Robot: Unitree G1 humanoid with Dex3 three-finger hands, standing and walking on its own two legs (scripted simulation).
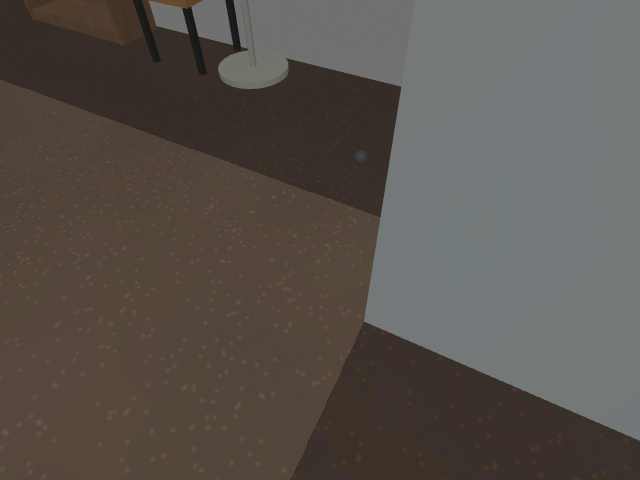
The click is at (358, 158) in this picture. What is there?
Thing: free ball
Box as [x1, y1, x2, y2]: [354, 150, 367, 163]
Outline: 358,150 354,154 354,159 358,163 363,163 367,158 367,154 363,150
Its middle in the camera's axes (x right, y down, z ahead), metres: +0.20 -0.39 +1.94
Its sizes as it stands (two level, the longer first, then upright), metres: 0.071 0.071 0.071
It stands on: the floor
